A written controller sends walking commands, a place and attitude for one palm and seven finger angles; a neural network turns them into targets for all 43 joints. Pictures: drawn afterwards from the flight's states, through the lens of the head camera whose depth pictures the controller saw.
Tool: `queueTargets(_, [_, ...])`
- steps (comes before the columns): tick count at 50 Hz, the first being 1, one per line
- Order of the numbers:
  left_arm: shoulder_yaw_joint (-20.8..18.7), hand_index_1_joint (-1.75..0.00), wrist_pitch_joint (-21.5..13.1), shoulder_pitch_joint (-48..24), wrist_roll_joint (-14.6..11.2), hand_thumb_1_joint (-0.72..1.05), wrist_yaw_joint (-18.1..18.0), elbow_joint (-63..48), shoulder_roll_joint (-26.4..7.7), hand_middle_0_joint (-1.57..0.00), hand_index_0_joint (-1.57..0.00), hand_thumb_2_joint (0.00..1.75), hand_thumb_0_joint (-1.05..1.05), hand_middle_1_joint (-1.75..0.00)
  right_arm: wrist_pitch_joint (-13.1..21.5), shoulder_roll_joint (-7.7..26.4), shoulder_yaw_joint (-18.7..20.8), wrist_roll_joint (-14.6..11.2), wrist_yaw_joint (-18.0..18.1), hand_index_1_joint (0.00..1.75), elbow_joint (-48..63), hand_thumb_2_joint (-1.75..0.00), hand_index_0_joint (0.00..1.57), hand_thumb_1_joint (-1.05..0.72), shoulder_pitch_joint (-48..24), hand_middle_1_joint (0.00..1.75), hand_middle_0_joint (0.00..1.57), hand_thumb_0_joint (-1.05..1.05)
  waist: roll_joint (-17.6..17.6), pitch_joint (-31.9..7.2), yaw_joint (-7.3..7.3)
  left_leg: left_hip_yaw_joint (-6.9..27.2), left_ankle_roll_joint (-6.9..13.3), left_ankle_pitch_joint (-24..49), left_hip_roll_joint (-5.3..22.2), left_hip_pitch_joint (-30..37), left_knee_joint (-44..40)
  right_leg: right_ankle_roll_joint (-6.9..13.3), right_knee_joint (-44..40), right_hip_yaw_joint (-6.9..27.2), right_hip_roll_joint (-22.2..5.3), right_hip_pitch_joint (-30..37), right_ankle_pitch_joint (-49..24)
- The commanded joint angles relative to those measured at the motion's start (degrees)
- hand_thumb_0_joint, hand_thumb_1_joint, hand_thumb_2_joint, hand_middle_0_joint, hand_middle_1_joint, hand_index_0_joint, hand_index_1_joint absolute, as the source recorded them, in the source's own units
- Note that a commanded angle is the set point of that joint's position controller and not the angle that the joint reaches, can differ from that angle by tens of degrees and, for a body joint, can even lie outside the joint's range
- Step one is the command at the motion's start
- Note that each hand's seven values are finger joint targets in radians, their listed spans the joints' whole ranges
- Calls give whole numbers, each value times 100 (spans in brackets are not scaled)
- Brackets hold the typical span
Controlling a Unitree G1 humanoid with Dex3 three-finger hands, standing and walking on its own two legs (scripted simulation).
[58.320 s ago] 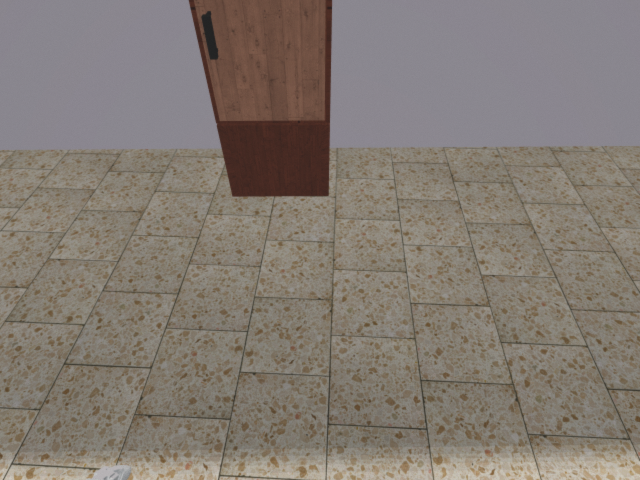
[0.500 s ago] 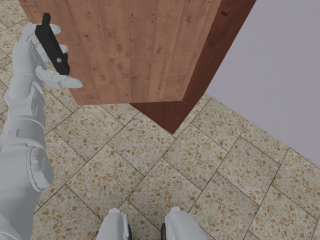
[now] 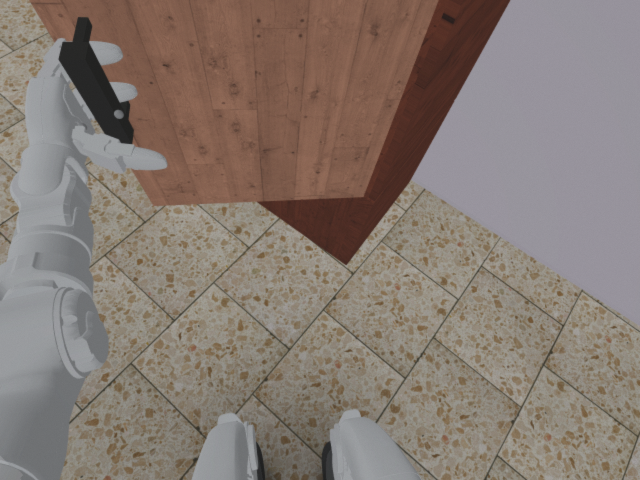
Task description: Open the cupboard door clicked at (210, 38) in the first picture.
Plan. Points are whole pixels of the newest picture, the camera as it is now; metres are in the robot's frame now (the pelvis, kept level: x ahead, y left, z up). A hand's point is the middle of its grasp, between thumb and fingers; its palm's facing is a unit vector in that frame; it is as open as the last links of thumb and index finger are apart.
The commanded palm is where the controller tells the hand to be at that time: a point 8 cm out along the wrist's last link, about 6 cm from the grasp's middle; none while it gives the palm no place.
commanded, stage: slide the fingers in behind the handle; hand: left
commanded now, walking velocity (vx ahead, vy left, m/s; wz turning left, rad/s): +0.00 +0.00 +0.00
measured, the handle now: (104, 85) +0.58 +0.20 +0.07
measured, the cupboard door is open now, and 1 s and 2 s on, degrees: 42 42 81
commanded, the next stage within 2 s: close the thumb around the handle in 0.02 s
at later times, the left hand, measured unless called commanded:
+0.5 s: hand (116, 119) +0.52 +0.18 +0.08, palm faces +0.04 -1.00 -0.02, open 9.9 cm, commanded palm +0.50 +0.22 +0.07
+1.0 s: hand (116, 116) +0.52 +0.18 +0.08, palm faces +0.03 -1.00 -0.01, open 6.0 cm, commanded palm +0.49 +0.22 +0.07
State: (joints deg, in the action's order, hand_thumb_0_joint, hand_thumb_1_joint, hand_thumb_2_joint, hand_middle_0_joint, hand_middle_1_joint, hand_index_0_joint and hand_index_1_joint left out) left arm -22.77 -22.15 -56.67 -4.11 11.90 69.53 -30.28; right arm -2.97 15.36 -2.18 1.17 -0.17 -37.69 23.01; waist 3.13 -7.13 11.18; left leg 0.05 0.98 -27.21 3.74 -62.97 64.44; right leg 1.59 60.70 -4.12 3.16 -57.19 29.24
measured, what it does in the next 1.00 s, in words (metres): stands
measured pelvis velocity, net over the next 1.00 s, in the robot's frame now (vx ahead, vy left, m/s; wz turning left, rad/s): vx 0.00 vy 0.00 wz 0.00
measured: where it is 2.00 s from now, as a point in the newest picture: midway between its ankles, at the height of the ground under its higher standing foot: outside the picture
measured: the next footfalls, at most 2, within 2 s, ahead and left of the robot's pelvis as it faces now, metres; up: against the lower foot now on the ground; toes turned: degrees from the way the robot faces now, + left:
none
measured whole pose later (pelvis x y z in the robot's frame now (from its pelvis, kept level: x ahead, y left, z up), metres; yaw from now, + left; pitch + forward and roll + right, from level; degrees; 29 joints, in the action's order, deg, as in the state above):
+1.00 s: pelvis +0.00 +0.00 +0.00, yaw +0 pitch +25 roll -4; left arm -22.4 -23.2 -55.7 -4.4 11.2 69.4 -29.1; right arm -3.0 15.4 -2.0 1.2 -0.1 -37.7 22.9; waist 3.1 -7.5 11.0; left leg 0.0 1.2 -26.8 3.5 -62.2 64.3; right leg 1.4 60.6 -3.9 3.0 -56.5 28.9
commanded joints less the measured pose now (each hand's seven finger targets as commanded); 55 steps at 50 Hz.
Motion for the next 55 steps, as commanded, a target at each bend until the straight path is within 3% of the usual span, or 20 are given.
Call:
queueTargets(1, [-14,-120,-381,-2599,-58,-50,-26,-1297,-1229,-30,-30,30,0,-120,44,1026,393,12,42,30,138,-90,20,-90,1154,30,20,0,723,-2989,133,391,91,2640,-142,2944,-417,-68,-693,228,98,697,-2379])
queueTargets(4, [23,-120,-406,-2637,-63,-50,-66,-1317,-1149,-30,-30,30,0,-120,50,1023,397,22,37,30,132,-90,20,-90,1161,30,20,0,684,-2918,171,385,107,2625,-155,2909,-423,-64,-704,235,103,686,-2381])
queueTargets(6, [-123,-120,-428,-2518,-67,-50,-80,-1315,-1312,-30,-30,30,0,-120,45,1036,399,20,34,30,137,-90,20,-90,1140,30,20,0,703,-3031,81,367,91,2610,-166,2898,-430,-67,-719,256,98,818,-2403])
queueTargets(8, [-59,-121,-401,-2494,-42,-39,-83,-1286,-1288,-31,-31,35,0,-121,33,1022,380,14,32,30,165,-90,20,-90,1114,30,20,0,617,-2876,115,337,106,2502,-169,2730,-463,-80,-733,262,97,891,-2403])
queueTargets(10, [-95,-122,-486,-2543,-60,-28,-97,-1478,-1266,-32,-32,40,0,-122,51,1015,404,26,21,30,157,-90,20,-90,1125,30,20,0,791,-3096,51,359,87,2714,-166,3005,-444,-60,-706,256,98,850,-2501])
queueTargets(14, [-94,-125,-493,-2289,-101,-5,-60,-1383,-1210,-33,-33,49,0,-125,33,1004,408,11,15,30,172,-90,20,-90,1128,30,20,0,560,-2945,45,343,95,2709,-170,2894,-501,-60,-728,248,106,1027,-2594])
queueTargets(15, [54,-125,-490,-2292,-110,0,-45,-1418,-1036,-34,-34,52,0,-125,35,997,410,-5,4,30,186,-90,20,-90,1079,30,20,0,688,-2949,55,337,84,2675,-182,2961,-516,-69,-752,248,101,929,-2547])
queueTargets(21, [-27,-129,-527,-2201,-129,34,-63,-1359,-1094,-36,-36,66,0,-129,37,1001,413,-13,10,30,192,-90,20,-90,1025,30,20,0,599,-2788,24,307,89,2514,-200,2830,-529,-70,-789,273,94,961,-2453])
queueTargets(23, [-54,-130,-532,-2237,-130,45,-49,-1345,-1148,-37,-37,71,0,-130,37,1008,421,-18,25,30,170,-90,20,-90,1028,30,20,0,379,-2751,61,299,110,2394,-199,2689,-527,-86,-808,300,95,1074,-2448])
queueTargets(25, [29,-131,-576,-2253,-128,56,-19,-1358,-1052,-38,-38,76,0,-131,52,988,406,-18,20,30,171,-90,20,-90,1018,30,20,0,642,-2846,31,329,85,2524,-199,2868,-525,-60,-752,271,89,934,-2444])
queueTargets(27, [92,-133,-535,-2287,-131,68,0,-1201,-1025,-38,-38,80,0,-133,43,1005,399,-24,28,30,150,-90,20,-90,998,30,20,0,548,-2585,103,341,85,2348,-180,2791,-544,-69,-797,256,92,804,-2262])
queueTargets(30, [-95,-134,-586,-2232,-155,84,-9,-1371,-1195,-40,-40,88,0,-134,56,1025,419,-8,37,30,181,-90,20,-90,1016,30,20,0,656,-2963,-11,358,78,2610,-183,2990,-520,-51,-737,267,86,899,-2425])
queueTargets(31, [43,-135,-560,-2212,-166,90,9,-1332,-1018,-40,-40,90,0,-135,53,997,411,-18,30,30,186,-90,20,-90,974,30,20,0,627,-2873,43,327,83,2579,-192,2942,-504,-68,-757,269,87,881,-2445])
queueTargets(33, [73,-135,-528,-2284,-157,90,11,-1274,-1017,-40,-40,90,0,-135,53,1004,404,-23,27,30,186,-90,20,-90,969,30,20,0,528,-2733,68,337,88,2384,-190,2802,-526,-75,-780,266,94,880,-2306])
queueTargets(35, [-77,-135,-567,-2318,-131,90,-8,-1321,-1217,-40,-40,90,0,-135,52,1029,412,-13,46,30,163,-90,20,-90,993,30,20,0,597,-2905,32,356,84,2488,-178,2895,-502,-63,-734,269,88,867,-2352])
queueTargets(38, [5,-135,-510,-2441,-120,90,-16,-1238,-1142,-40,-40,90,0,-135,57,1025,395,-12,54,30,168,-90,20,-90,971,30,20,0,514,-2674,106,345,103,2243,-181,2724,-504,-79,-785,275,90,790,-2150])
queueTargets(41, [-99,-135,-506,-2353,-56,90,-38,-1195,-1326,-40,-40,90,0,-135,52,1040,386,-9,64,30,181,-90,20,-90,992,30,20,0,592,-2815,47,354,96,2330,-178,2733,-480,-68,-741,282,77,805,-2196])
queueTargets(44, [81,-135,-474,-2550,-79,90,-37,-1128,-1093,-40,-40,90,0,-135,67,1017,369,4,59,30,179,-90,20,-90,1022,30,20,0,579,-2632,149,379,110,2220,-182,2713,-505,-65,-763,258,90,677,-2056])
queueTargets(46, [-16,-135,-456,-2452,-42,90,-47,-1134,-1263,-40,-40,90,0,-135,50,1054,380,4,68,30,192,-90,20,-90,1015,30,20,0,646,-2799,91,388,89,2242,-169,2779,-486,-62,-742,257,80,641,-2026])
queueTargets(55, [-17,-135,-387,-1074,-230,90,55,-1652,-921,-40,-40,90,0,-135,-25,988,437,-58,1,30,436,-90,20,-90,911,30,20,0,372,-2974,-266,257,81,2555,-208,2869,-684,-60,-776,220,99,1280,-2521])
